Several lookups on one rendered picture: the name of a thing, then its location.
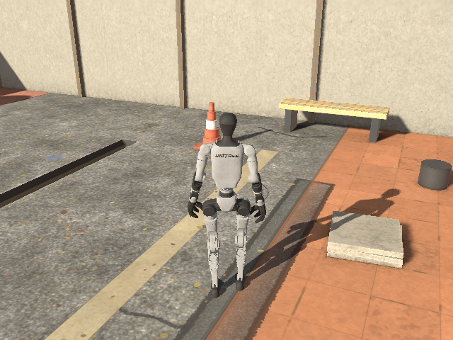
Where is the robot right upper arm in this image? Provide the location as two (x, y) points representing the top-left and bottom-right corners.
(242, 144), (259, 183)

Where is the robot left thigh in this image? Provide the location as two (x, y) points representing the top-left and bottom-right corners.
(202, 198), (220, 252)

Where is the robot right forearm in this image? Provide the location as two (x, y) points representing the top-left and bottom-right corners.
(252, 173), (265, 206)

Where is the robot left foot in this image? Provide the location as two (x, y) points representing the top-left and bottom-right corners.
(211, 279), (222, 298)

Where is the right robot hand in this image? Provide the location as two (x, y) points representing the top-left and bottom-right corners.
(250, 204), (266, 223)

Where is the robot left upper arm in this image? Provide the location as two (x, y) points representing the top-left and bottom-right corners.
(195, 143), (213, 182)

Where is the left robot hand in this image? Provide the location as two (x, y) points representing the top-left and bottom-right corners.
(188, 201), (202, 218)

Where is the robot left forearm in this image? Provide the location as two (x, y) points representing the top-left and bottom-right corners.
(189, 172), (202, 203)

